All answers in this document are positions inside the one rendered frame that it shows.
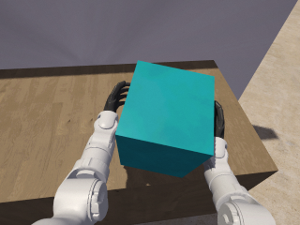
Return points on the left robot upper arm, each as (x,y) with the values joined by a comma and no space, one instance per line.
(79,201)

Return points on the right robot hand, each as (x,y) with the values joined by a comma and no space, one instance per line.
(219,122)

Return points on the right robot forearm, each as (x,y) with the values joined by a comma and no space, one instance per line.
(221,181)

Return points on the pedestal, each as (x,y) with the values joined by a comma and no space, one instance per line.
(47,116)

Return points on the left robot hand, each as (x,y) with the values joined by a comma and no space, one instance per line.
(113,102)

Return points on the carton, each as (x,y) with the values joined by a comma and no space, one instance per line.
(167,122)

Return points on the right robot upper arm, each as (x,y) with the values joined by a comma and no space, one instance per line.
(242,213)

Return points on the left robot forearm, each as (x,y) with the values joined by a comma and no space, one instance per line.
(98,152)

